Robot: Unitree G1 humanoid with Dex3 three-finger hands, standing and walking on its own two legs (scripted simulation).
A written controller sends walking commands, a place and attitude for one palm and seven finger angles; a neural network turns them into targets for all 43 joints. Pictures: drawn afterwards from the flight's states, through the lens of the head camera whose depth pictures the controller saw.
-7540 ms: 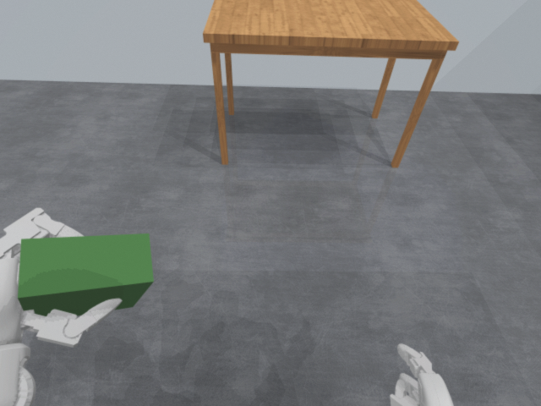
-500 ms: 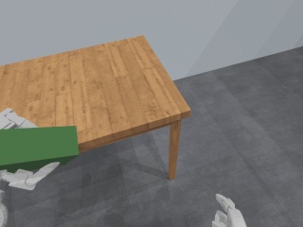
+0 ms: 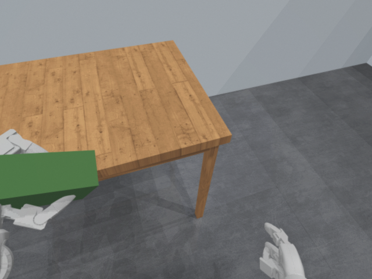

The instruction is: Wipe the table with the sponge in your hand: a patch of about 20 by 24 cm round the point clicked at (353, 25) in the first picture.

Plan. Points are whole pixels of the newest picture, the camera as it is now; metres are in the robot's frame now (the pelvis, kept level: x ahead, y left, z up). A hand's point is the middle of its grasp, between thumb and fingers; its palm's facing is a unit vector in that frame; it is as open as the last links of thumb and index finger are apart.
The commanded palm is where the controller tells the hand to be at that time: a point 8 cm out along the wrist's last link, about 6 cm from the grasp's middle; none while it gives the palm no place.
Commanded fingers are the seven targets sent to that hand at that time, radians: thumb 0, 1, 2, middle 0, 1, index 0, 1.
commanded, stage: come to a stop and stand still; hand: left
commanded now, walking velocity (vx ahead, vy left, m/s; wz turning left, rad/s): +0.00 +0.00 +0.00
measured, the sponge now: (62, 180) +0.23 +0.22 +0.16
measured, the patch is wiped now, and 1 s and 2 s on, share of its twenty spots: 0.00 0.00 0.00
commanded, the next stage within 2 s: look again from close up in 1.20 s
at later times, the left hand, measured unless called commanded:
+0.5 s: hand (47, 223) +0.16 +0.21 +0.16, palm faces +0.37 -0.84 -0.39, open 9.4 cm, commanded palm +0.11 +0.25 +0.18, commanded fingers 0.00 0.10 1.30 -1.20 -1.60 -1.20 -1.60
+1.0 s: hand (37, 222) +0.16 +0.23 +0.16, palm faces +0.37 -0.85 -0.38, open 9.4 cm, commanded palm +0.11 +0.27 +0.18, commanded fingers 0.00 0.10 1.30 -1.20 -1.60 -1.20 -1.60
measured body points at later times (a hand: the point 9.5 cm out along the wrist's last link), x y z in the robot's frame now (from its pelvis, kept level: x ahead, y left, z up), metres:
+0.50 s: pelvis -0.05 -0.02 +0.00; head -0.04 -0.02 +0.45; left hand +0.14 +0.26 +0.18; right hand +0.10 -0.27 -0.08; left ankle -0.02 +0.10 -0.74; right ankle -0.02 -0.11 -0.74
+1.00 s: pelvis -0.05 -0.01 +0.00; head -0.04 -0.01 +0.45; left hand +0.14 +0.27 +0.18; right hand +0.11 -0.23 -0.09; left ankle -0.02 +0.10 -0.74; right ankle -0.02 -0.11 -0.74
